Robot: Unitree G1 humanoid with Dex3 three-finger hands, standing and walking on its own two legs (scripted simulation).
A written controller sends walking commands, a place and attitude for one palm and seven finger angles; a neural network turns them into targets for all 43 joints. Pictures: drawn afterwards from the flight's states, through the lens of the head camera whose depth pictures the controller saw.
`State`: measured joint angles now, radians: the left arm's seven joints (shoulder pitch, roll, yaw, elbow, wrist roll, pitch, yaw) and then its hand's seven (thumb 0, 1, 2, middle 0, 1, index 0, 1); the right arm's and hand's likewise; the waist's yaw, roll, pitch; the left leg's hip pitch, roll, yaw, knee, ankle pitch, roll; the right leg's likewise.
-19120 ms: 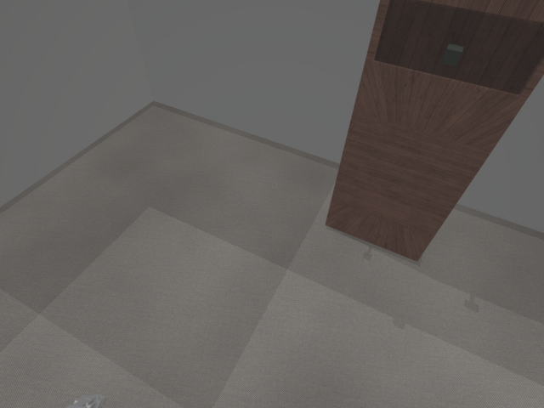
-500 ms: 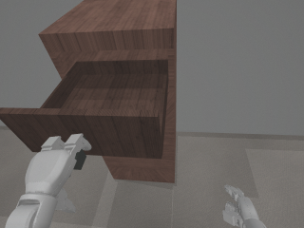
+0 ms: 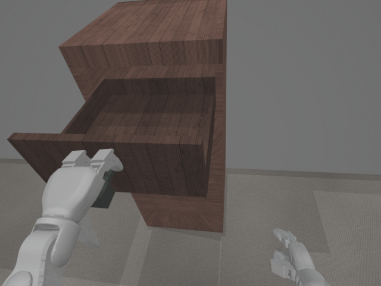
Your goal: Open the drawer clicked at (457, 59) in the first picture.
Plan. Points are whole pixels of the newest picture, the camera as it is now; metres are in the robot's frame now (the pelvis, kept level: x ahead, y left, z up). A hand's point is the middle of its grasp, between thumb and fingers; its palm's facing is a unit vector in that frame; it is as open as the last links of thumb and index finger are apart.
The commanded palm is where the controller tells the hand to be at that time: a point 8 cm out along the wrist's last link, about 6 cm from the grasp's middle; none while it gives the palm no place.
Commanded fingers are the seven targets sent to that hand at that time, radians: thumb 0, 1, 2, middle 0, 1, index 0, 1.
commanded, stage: lift the hand off the handle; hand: left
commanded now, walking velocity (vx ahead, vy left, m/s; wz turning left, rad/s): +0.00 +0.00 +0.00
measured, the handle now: (103, 186) +0.25 +0.22 +0.12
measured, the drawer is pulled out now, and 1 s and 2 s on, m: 0.29 0.29 0.29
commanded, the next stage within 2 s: draw the hand back to the body in 1.06 s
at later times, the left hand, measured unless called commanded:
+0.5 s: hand (72, 172) +0.22 +0.23 +0.20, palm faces +0.22 -0.04 -0.97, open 13.7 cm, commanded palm +0.17 +0.22 +0.26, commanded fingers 0.00 -0.50 0.30 -0.30 -1.20 -0.30 -1.20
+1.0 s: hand (57, 138) +0.23 +0.22 +0.27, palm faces +0.33 -0.04 -0.94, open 13.8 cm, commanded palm +0.17 +0.22 +0.32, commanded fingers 0.00 -0.50 0.30 -0.30 -1.20 -0.30 -1.20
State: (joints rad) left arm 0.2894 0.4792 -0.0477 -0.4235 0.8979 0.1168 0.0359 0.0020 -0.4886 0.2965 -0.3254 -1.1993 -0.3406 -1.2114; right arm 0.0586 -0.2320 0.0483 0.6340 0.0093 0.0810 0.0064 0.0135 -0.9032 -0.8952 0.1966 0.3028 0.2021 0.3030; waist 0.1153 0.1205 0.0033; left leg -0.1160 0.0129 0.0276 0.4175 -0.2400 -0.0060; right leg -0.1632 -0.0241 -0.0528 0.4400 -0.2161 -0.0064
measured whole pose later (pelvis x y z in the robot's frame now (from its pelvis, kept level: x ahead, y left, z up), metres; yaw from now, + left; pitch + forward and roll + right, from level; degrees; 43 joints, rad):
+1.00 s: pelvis -0.02 -0.01 +0.00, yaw +1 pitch -4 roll +1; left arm -0.09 0.68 0.13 -0.48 0.67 0.24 -0.23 0.00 -0.49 0.30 -0.32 -1.20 -0.33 -1.20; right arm 0.04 -0.29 0.06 0.61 0.06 0.06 0.02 0.01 -0.90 -0.90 0.19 0.30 0.20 0.30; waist 0.12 0.15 -0.01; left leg -0.16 0.00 0.02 0.44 -0.21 -0.01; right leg -0.21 -0.03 -0.06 0.48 -0.20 -0.01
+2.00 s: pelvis -0.01 +0.00 +0.00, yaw +0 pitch -5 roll -1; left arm 0.09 0.42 0.49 -0.62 -0.09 -0.19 0.06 0.00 -0.34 0.36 -0.32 -1.10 -0.32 -1.10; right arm 0.15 -0.19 0.06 0.67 0.02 -0.14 -0.07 0.01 -0.90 -0.90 0.20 0.30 0.20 0.30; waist 0.08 0.06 0.05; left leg -0.11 0.04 0.01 0.44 -0.24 -0.02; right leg -0.12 0.00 -0.07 0.39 -0.18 -0.02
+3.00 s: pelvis +0.00 +0.00 +0.00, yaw +0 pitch -1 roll -1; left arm 0.22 0.44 0.57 -0.66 -0.08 -0.20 0.11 0.01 0.88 0.89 -0.21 -0.30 -0.21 -0.31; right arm 0.16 -0.22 0.03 0.61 0.02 -0.07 -0.04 0.01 -0.90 -0.89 0.20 0.30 0.20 0.30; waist 0.03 0.07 0.00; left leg -0.20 0.04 0.01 0.49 -0.27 0.00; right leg -0.19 0.00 -0.07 0.41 -0.19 0.00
